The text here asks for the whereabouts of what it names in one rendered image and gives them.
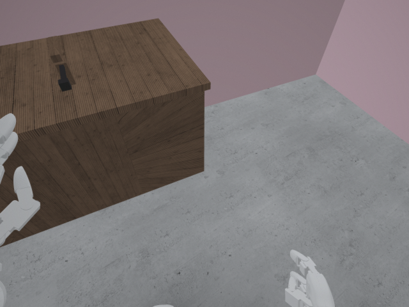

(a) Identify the tap lever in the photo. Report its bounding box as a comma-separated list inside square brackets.
[58, 65, 72, 91]

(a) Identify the counter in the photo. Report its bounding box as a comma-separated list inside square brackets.
[0, 19, 211, 247]

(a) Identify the left robot hand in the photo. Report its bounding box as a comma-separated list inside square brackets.
[0, 113, 40, 246]

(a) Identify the right robot hand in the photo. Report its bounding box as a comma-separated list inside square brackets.
[285, 249, 335, 307]

